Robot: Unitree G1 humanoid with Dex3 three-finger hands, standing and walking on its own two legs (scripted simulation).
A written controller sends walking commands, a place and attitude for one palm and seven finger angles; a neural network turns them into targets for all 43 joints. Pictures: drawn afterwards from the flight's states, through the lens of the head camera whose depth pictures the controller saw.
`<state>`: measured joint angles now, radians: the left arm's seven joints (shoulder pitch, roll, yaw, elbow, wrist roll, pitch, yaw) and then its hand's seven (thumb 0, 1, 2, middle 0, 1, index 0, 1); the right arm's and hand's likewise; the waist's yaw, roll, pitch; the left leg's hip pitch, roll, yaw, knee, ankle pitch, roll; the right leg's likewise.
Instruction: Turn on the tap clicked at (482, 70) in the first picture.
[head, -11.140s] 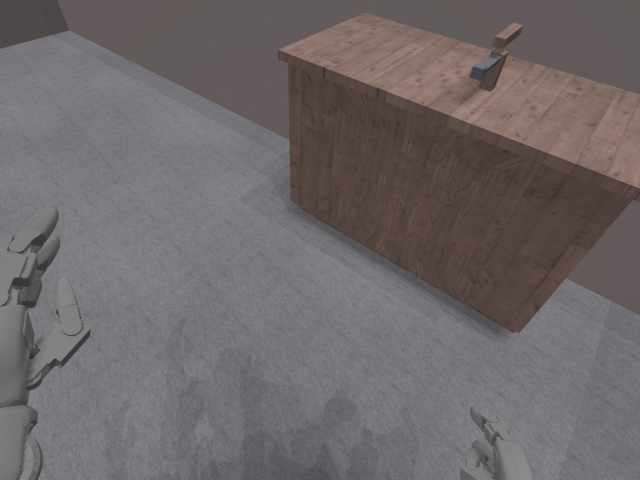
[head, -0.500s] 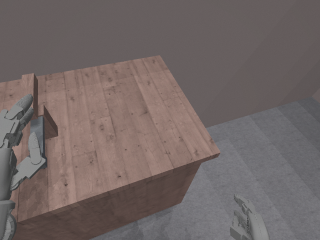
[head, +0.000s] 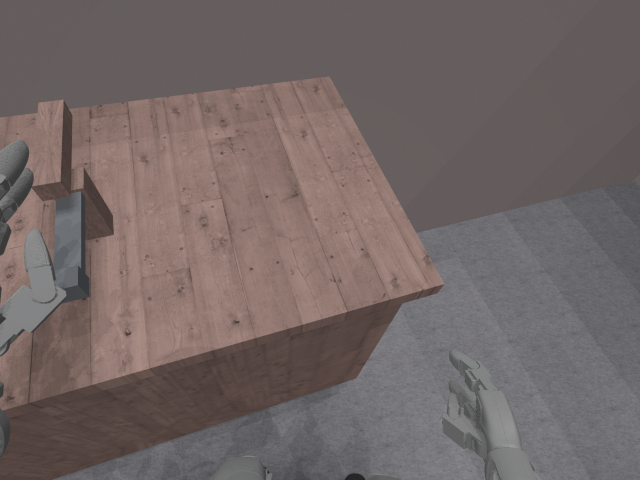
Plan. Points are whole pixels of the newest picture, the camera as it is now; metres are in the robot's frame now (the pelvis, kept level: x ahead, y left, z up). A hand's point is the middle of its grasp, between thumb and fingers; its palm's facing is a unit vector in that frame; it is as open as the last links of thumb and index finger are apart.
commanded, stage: shuffle to correct the standing spot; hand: left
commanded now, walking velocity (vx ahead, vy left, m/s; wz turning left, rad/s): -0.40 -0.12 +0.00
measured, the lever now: (69, 284) +0.27 +0.30 +0.08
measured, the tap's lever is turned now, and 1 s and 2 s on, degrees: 0 0 0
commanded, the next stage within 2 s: come to a stop and stand still in 0.20 s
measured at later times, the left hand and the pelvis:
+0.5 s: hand (63, 409) +0.14 +0.20 +0.17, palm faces +0.28 -0.83 -0.48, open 7.4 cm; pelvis -0.08 -0.03 +0.00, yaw -2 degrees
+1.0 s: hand (26, 466) +0.11 +0.21 +0.17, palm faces +0.36 -0.83 -0.42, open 7.4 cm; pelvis -0.10 -0.03 +0.00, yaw -1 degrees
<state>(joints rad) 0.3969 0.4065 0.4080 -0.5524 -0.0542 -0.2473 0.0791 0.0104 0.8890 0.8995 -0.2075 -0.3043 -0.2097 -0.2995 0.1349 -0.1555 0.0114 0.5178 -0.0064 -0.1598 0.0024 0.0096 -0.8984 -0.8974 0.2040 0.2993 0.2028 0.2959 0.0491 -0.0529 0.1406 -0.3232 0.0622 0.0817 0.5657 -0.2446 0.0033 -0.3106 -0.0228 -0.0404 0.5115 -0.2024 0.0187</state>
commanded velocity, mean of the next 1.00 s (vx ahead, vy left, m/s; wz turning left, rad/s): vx -0.05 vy -0.02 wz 0.00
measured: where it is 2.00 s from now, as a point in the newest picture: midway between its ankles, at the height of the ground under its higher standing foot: outside the picture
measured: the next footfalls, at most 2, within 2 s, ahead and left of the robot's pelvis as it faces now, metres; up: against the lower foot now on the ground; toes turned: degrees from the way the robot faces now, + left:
right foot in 0.52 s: -0.07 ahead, -0.15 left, +0.00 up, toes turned -2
left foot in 0.68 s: -0.02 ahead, +0.05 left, +0.00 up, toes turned -3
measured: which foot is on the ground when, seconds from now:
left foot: down 0.00-0.52, up 0.54-0.66, down 0.68-1.00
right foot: down 0.00-0.26, up 0.28-0.50, down 0.52-1.00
